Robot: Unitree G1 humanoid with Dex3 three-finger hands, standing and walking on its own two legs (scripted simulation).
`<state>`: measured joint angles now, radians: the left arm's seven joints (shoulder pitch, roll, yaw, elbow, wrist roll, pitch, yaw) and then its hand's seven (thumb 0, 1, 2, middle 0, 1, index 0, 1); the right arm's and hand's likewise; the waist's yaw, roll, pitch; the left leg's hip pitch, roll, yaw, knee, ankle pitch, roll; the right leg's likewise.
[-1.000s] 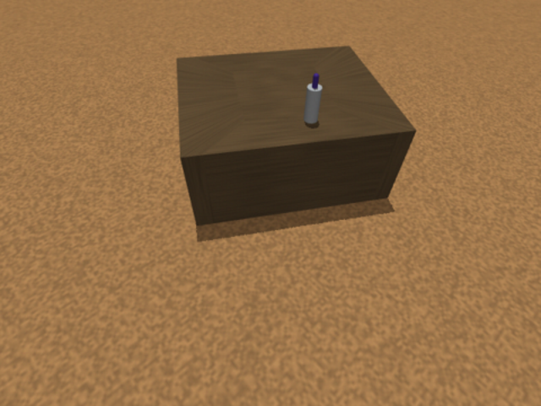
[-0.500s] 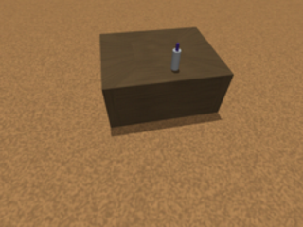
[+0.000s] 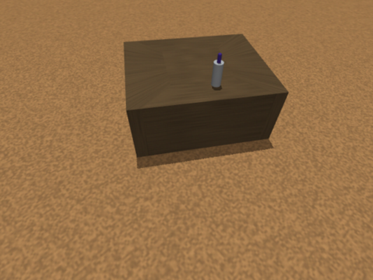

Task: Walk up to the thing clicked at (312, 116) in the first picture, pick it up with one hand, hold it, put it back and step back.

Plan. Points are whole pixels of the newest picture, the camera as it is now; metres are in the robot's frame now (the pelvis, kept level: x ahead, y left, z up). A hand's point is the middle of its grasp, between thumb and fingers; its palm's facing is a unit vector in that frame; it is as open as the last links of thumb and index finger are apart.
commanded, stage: stand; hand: right
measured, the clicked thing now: (217, 69) +1.25 -0.15 -0.26
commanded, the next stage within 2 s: walk up in 0.12 s
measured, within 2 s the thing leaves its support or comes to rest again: neither
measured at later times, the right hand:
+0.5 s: hand (296, 269) +0.20 -0.26 -0.15, palm faces -0.17 +0.92 -0.36, open 7.4 cm
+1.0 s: hand (272, 200) +0.38 -0.25 -0.16, palm faces -0.12 +0.93 -0.35, open 7.4 cm
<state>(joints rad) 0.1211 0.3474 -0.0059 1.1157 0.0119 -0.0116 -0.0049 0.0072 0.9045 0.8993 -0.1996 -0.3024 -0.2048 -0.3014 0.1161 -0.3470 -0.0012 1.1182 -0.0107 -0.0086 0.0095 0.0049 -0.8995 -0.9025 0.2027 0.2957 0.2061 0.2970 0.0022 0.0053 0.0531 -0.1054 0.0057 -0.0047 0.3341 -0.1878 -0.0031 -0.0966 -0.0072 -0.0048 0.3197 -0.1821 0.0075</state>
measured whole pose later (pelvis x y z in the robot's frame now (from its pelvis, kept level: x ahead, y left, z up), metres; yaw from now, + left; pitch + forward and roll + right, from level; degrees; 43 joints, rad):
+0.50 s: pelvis +0.09 +0.00 -0.01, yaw +5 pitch -2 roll -1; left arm 0.33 0.41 0.08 0.98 0.04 -0.06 -0.04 0.01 0.90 0.90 -0.20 -0.30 -0.21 -0.30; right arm 0.21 -0.41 -0.08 0.95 -0.03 -0.03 0.07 0.01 -0.90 -0.90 0.20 0.30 0.20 0.30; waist 0.06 0.02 0.10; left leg -0.46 0.04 -0.01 0.80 -0.36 0.02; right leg 0.04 -0.01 -0.09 0.37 -0.36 0.00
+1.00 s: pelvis +0.29 +0.02 -0.02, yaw +7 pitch -3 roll +2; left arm 0.33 0.44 0.09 0.88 0.03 -0.04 -0.10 0.01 0.90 0.90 -0.20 -0.30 -0.20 -0.30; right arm 0.33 -0.43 -0.08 0.87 -0.02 -0.06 0.06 0.01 -0.89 -0.90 0.21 0.30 0.21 0.30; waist 0.00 0.01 0.03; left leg -0.16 0.02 0.05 0.59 -0.38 0.01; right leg -0.39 -0.10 -0.03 0.65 -0.24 -0.03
